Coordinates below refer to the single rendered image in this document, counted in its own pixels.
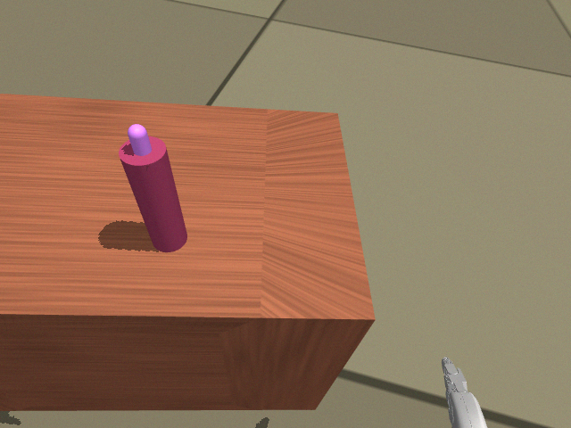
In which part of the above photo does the right robot hand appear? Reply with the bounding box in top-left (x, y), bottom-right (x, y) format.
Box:
top-left (442, 357), bottom-right (487, 428)

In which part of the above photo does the bottle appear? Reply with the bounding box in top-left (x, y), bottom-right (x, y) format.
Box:
top-left (119, 124), bottom-right (187, 252)

